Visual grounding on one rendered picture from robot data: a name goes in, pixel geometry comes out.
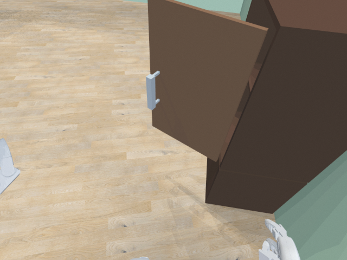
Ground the handle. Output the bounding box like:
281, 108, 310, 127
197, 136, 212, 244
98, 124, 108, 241
146, 71, 160, 110

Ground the robot right hand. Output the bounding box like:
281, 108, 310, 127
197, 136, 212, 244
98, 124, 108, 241
259, 219, 300, 260

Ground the robot left hand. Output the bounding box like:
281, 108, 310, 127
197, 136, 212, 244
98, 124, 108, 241
0, 138, 21, 194

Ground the cupboard door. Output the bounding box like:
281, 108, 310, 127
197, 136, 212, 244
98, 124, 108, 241
147, 0, 268, 162

